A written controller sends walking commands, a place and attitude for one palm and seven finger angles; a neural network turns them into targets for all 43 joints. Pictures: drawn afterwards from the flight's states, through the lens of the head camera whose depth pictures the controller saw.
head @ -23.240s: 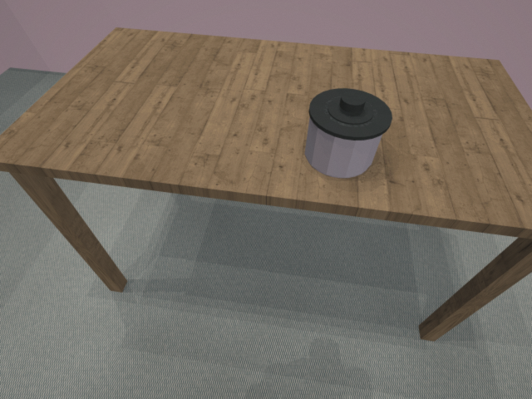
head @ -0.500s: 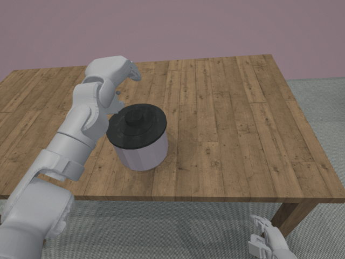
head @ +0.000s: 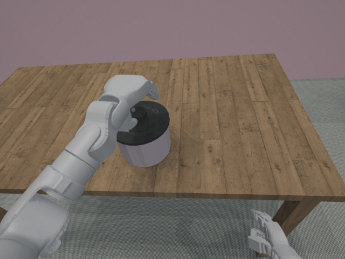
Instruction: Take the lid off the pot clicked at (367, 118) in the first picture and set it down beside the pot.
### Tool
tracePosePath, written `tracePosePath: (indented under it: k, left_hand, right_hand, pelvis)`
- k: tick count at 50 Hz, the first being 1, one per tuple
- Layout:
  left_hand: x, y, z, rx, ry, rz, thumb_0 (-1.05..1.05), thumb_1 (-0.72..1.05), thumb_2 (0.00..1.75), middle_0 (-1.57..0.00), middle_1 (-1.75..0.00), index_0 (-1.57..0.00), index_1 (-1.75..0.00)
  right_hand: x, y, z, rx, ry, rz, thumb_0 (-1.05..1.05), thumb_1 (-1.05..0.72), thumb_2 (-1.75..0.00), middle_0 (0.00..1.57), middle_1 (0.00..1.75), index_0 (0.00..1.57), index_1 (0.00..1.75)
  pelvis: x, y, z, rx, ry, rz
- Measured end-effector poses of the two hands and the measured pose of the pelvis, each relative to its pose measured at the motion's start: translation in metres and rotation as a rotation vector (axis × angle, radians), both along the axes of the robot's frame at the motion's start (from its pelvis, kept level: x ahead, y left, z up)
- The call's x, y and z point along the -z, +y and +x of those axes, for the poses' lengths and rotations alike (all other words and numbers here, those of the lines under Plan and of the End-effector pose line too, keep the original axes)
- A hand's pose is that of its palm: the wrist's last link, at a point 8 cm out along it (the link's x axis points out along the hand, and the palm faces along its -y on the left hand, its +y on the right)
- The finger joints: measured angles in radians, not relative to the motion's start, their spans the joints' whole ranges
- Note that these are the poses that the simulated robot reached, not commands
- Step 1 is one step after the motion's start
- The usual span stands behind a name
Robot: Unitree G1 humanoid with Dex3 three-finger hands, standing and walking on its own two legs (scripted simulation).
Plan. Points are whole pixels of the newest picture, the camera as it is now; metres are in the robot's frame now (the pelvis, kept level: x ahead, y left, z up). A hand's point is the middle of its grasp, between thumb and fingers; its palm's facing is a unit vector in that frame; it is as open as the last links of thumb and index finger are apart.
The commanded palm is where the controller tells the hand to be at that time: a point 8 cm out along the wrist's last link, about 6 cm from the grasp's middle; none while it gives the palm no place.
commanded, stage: move the open hand above the knob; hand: left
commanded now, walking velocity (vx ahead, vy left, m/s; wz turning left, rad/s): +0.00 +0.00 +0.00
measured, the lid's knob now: (137, 114) +0.45 +0.12 +0.11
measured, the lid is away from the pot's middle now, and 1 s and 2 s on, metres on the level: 0.00 0.00 0.00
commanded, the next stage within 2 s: lower the open fingers around the knob in 1.50 s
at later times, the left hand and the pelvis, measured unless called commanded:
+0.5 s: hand (122, 102) +0.41 +0.13 +0.18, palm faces -0.11 -0.07 -0.99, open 10.1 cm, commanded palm +0.38 +0.14 +0.24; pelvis +0.00 -0.01 +0.00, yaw +0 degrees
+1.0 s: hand (129, 93) +0.42 +0.11 +0.20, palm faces -0.06 -0.02 -1.00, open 10.0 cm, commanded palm +0.39 +0.13 +0.24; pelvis +0.00 +0.00 +0.00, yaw +0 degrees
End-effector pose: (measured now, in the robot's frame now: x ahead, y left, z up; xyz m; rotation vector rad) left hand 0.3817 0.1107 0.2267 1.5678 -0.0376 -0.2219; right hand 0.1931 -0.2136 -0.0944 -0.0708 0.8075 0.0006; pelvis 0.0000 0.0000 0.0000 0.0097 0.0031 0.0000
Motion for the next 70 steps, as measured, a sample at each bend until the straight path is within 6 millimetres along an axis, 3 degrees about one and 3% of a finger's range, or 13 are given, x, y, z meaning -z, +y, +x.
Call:
tracePosePath:
  k: [5, 8, 13, 16, 21, 28, 36, 44, 47, 51, 59, 66, 70]
  left_hand:
    - [-0.034, 0.021, 0.02, -0.121, -0.089, -0.054, 0.0, -0.33, 1.53, -0.87, -0.08, -0.87, -0.09]
    - [-0.025, 0.031, 0.021, -0.185, -0.051, -0.075, 0.0, -0.33, 1.53, -0.86, -0.08, -0.86, -0.09]
    - [0.007, 0.012, 0.002, -0.08, 0.039, -0.042, 0.0, -0.33, 1.53, -0.86, -0.08, -0.86, -0.09]
    - [-0.006, 0.005, -0.001, -0.019, -0.008, -0.003, 0.0, -0.33, 1.53, -0.86, -0.08, -0.86, -0.09]
    - [-0.031, 0.027, 0.017, -0.145, -0.066, -0.061, 0.0, -0.33, 1.53, -0.86, -0.08, -0.87, -0.09]
    - [0.006, 0.011, 0.002, -0.085, 0.045, -0.045, 0.0, -0.33, 1.53, -0.86, -0.08, -0.86, -0.09]
    - [-0.031, 0.029, 0.02, -0.153, -0.06, -0.049, 0.0, -0.33, 1.53, -0.87, -0.08, -0.87, -0.09]
    - [0.008, 0.008, 0.006, -0.069, 0.056, -0.028, 0.0, -0.33, 1.53, -0.86, -0.08, -0.86, -0.09]
    - [-0.007, -0.002, 0.007, -0.005, -0.002, 0.006, 0.0, -0.33, 1.53, -0.87, -0.08, -0.86, -0.09]
    - [-0.03, 0.013, 0.026, -0.099, -0.066, -0.048, 0.0, -0.33, 1.53, -0.87, -0.08, -0.87, -0.09]
    - [0.008, 0.015, 0.015, -0.096, 0.043, -0.048, 0.0, -0.33, 1.53, -0.86, -0.08, -0.86, -0.09]
    - [-0.027, 0.025, 0.022, -0.116, -0.062, -0.043, 0.0, -0.33, 1.53, -0.87, -0.08, -0.87, -0.09]
    - [-0.016, 0.036, 0.022, -0.185, -0.019, -0.083, 0.0, -0.33, 1.53, -0.86, -0.08, -0.86, -0.09]
  right_hand:
    - [0.001, -0.003, -0.004, 0.013, 0.007, -0.003, 0.01, -0.91, -0.9, 0.2, 0.3, 0.19, 0.3]
    - [0.003, -0.005, -0.008, 0.015, 0.026, 0.018, 0.01, -0.91, -0.9, 0.2, 0.3, 0.19, 0.3]
    - [0.002, -0.01, -0.007, 0.016, 0.03, 0.006, 0.01, -0.91, -0.9, 0.2, 0.3, 0.19, 0.3]
    - [0.001, -0.012, -0.002, 0.017, 0.005, -0.02, 0.01, -0.91, -0.9, 0.2, 0.3, 0.19, 0.3]
    - [0.001, -0.012, -0.002, 0.019, 0.008, -0.014, 0.01, -0.91, -0.9, 0.2, 0.3, 0.19, 0.3]
    - [-0.001, -0.008, 0.002, 0.003, 0.012, 0.01, 0.01, -0.91, -0.9, 0.2, 0.3, 0.19, 0.3]
    - [-0.001, -0.006, 0.002, 0.01, -0.004, -0.008, 0.01, -0.91, -0.9, 0.2, 0.3, 0.19, 0.3]
    - [0.001, -0.005, 0.001, 0.003, 0.02, 0.004, 0.01, -0.91, -0.9, 0.2, 0.3, 0.19, 0.3]
    - [0.001, -0.005, 0.002, 0.008, 0.001, -0.017, 0.01, -0.91, -0.9, 0.2, 0.3, 0.19, 0.3]
    - [0.002, -0.004, -0.002, 0.017, 0.013, -0.014, 0.01, -0.91, -0.9, 0.2, 0.3, 0.19, 0.3]
    - [0.003, -0.007, -0.007, 0.02, 0.043, 0.0, 0.01, -0.91, -0.9, 0.2, 0.3, 0.19, 0.3]
    - [0.002, -0.006, -0.001, 0.018, 0.019, -0.025, 0.01, -0.91, -0.9, 0.2, 0.3, 0.19, 0.3]
    - [0.0, -0.004, 0.0, 0.013, 0.02, 0.005, 0.01, -0.91, -0.9, 0.2, 0.3, 0.19, 0.3]
  pelvis:
    - [-0.001, -0.002, 0.0, 0.012, 0.008, 0.002]
    - [-0.001, -0.003, 0.001, 0.014, 0.017, 0.002]
    - [0.0, -0.004, 0.003, 0.009, 0.006, 0.001]
    - [0.0, -0.004, 0.003, 0.002, -0.003, 0.0]
    - [-0.001, -0.005, 0.002, 0.011, 0.006, 0.003]
    - [0.0, -0.005, 0.002, 0.005, 0.006, 0.001]
    - [-0.001, -0.005, 0.002, 0.008, 0.009, 0.002]
    - [0.0, -0.002, 0.003, 0.0, 0.008, -0.001]
    - [0.0, -0.001, 0.004, -0.001, 0.002, -0.001]
    - [-0.001, -0.001, 0.004, 0.012, 0.011, 0.0]
    - [-0.001, -0.001, 0.007, 0.011, 0.017, -0.002]
    - [-0.001, 0.001, 0.007, 0.009, 0.011, -0.003]
    - [-0.001, 0.001, 0.006, 0.011, 0.02, -0.003]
